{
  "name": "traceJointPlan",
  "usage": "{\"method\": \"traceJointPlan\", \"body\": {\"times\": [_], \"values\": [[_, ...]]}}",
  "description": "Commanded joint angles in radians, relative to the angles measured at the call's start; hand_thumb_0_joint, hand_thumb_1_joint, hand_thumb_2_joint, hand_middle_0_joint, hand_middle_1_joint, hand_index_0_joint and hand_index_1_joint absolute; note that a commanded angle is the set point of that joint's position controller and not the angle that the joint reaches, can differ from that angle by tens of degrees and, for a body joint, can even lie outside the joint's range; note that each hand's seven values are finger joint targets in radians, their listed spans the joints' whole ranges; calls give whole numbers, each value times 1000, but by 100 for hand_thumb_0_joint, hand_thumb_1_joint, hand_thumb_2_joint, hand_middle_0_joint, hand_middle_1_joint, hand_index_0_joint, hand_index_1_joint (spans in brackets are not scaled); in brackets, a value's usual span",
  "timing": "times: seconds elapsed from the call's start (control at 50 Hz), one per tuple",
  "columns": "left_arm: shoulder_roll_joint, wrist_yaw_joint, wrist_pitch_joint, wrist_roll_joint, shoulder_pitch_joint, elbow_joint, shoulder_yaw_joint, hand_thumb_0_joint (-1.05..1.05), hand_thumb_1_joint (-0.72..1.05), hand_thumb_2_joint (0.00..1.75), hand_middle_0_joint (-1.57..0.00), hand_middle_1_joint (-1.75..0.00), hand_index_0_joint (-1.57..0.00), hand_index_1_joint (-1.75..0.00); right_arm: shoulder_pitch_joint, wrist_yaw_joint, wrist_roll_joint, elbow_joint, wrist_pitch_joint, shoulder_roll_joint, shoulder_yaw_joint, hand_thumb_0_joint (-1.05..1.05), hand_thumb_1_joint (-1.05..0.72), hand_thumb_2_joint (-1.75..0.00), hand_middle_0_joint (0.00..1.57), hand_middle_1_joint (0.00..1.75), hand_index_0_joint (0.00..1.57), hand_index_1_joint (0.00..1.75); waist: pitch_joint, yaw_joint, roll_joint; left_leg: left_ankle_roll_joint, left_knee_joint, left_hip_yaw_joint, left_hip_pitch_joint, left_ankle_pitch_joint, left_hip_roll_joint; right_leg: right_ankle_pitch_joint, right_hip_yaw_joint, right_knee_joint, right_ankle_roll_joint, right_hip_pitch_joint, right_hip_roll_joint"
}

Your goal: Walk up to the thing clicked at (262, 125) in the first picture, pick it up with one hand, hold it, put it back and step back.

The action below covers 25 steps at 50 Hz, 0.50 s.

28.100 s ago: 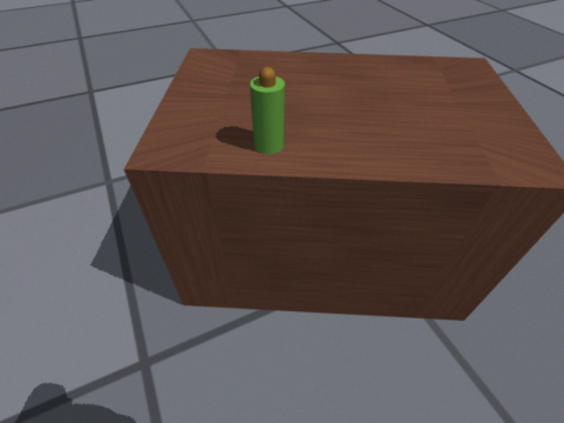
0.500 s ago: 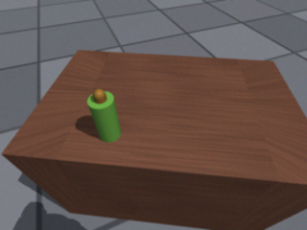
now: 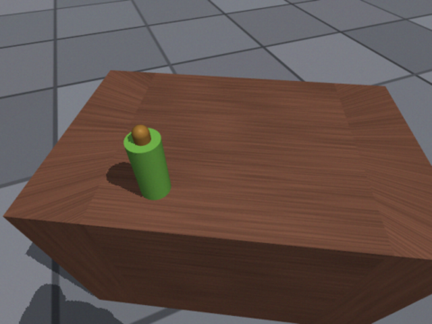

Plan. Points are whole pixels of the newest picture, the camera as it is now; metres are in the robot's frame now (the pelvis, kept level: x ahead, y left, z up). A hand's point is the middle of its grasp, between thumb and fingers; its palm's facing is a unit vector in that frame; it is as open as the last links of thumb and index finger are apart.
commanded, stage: stand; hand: left
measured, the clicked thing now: (148, 160) +0.46 +0.19 +0.02
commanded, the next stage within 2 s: step back in 0.20 s
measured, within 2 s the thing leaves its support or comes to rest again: neither
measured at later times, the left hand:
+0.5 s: hand out of the picture +0.08 +0.31 -0.18, palm faces -0.02 -0.92 -0.39, open 7.4 cm
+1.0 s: hand out of the picture -0.06 +0.30 -0.16, palm faces -0.07 -0.92 -0.40, open 7.4 cm
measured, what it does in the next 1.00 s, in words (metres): walks backwards: right foot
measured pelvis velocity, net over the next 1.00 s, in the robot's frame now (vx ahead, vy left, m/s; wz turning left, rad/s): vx -0.17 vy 0.04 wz -0.07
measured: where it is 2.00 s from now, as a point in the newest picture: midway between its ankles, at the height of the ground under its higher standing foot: outside the picture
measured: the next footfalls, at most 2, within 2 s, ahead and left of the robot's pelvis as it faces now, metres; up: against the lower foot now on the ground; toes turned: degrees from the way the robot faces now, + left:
right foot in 0.92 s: -0.14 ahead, -0.07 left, +0.00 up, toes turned -1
left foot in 1.26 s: -0.20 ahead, +0.18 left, +0.00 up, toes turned -2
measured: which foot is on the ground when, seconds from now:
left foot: down 0.00-0.94, up 0.96-1.00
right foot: down 0.00-0.52, up 0.54-0.90, down 0.92-1.00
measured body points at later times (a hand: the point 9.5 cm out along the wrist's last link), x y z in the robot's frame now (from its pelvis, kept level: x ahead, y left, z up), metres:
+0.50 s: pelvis -0.06 +0.04 -0.03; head +0.00 +0.05 +0.41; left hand +0.08 +0.35 -0.15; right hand +0.02 -0.30 -0.14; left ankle -0.08 +0.16 -0.75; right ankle +0.01 -0.12 -0.75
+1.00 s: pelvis -0.17 +0.04 -0.03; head -0.11 +0.03 +0.42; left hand -0.06 +0.35 -0.14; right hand -0.07 -0.27 -0.15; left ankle -0.12 +0.17 -0.71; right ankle -0.18 -0.07 -0.75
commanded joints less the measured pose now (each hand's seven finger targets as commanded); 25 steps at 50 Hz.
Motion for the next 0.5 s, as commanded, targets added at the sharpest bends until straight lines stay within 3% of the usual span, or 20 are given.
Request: {"method": "traceJointPlan", "body": {"times": [0.0, 0.16, 0.18, 0.2, 0.24, 0.26, 0.28, 0.3, 0.32, 0.36, 0.42, 0.46, 0.48], "values": [[214, 11, -24, 2, -34, -54, 44, 0, 90, 90, -20, -30, -20, -30, -26, -16, -3, -57, -25, -207, -42, 0, -90, -90, 20, 30, 20, 30, -78, -4, -3, 35, -48, -64, -50, 183, 108, 173, 87, -30, -32, 72, -108], [218, 10, -24, 4, -34, -56, 44, 0, 90, 90, -20, -30, -20, -30, -32, -16, -3, -58, -25, -210, -44, 0, -90, -90, 20, 30, 20, 30, -80, -3, -13, 37, -48, -67, -44, 184, 111, 173, 89, -29, -35, 72, -110], [270, 12, -10, -13, -39, -85, 97, 0, 90, 90, -20, -30, -20, -30, -52, -13, 5, -82, -7, -264, -68, 0, -90, -90, 20, 30, 20, 30, 39, 6, -11, 72, 75, -68, -134, 345, 87, 338, 104, 53, -40, 14, -101], [272, 17, -5, -16, -21, -92, 101, 0, 90, 90, -20, -30, -20, -30, -34, -15, 14, -99, -2, -243, -68, 0, -90, -90, 20, 30, 20, 30, -1, -2, -24, 72, 123, -47, -132, 384, 81, 398, 96, 73, -63, 38, -110], [273, 19, 1, -17, -15, -128, 112, 0, 90, 90, -20, -30, -20, -30, -14, -13, 22, -128, 8, -236, -75, 0, -90, -90, 20, 30, 20, 30, -92, -5, -48, 80, 247, -23, -121, 353, 45, 460, 123, 90, -113, 58, -153], [284, 19, 8, -14, -27, -146, 119, 0, 90, 90, -20, -30, -20, -30, 1, -14, 21, -141, 15, -226, -79, 0, -90, -90, 20, 30, 20, 30, -133, -9, -89, 76, 325, -2, -127, 288, 12, 461, 168, 78, -155, 53, -198], [294, 19, 13, -7, -53, -170, 124, 0, 90, 90, -20, -30, -20, -30, 4, -12, 20, -155, 24, -222, -86, 0, -90, -90, 20, 30, 20, 30, -139, -11, -135, 69, 435, 13, -147, 91, -35, 443, 219, 53, -204, 16, -258], [300, 22, 16, 5, -86, -199, 125, 0, 90, 90, -20, -30, -20, -30, 21, -10, 14, -167, 38, -216, -92, 0, -90, -90, 20, 30, 20, 30, -119, -11, -199, 76, 578, -4, -189, -244, -67, 421, 284, 32, -261, -35, -334], [308, 23, 17, 19, -120, -225, 128, 0, 90, 90, -20, -30, -20, -30, 58, -7, 8, -176, 49, -220, -98, 0, -90, -90, 20, 30, 20, 30, -108, -27, -196, 88, 678, -70, -188, -344, -34, 368, 291, 39, -284, -116, -368], [291, 26, 22, 26, -179, -258, 123, 0, 90, 90, -20, -30, -20, -30, 93, -1, 14, -192, 55, -219, -108, 0, -90, -90, 20, 30, 20, 30, -79, -60, -192, 105, 701, -107, -185, -333, -16, 289, 221, 89, -255, -214, -317], [286, 25, 31, 31, -169, -287, 119, 0, 90, 90, -20, -30, -20, -30, 140, -4, 6, -197, 48, -224, -113, 0, -90, -90, 20, 30, 20, 30, -109, -50, -193, 77, 473, -37, -237, -240, -20, 290, 197, 178, -207, -99, -274], [270, 20, 53, 13, -158, -298, 113, 0, 90, 90, -20, -30, -20, -30, 169, -7, -15, -185, 31, -218, -123, 0, -90, -90, 20, 30, 20, 30, -95, -63, -123, 63, 176, 2, -183, -5, -30, 170, 147, 323, -147, -121, -197], [210, 20, 62, 1, -102, -310, 105, 0, 90, 90, -20, -30, -20, -30, 122, -11, -40, -211, 21, -290, -139, 0, -90, -90, 20, 30, 20, 30, -73, -26, 83, 90, 56, -252, -166, 223, 127, -39, 96, 494, -82, -224, -50]]}}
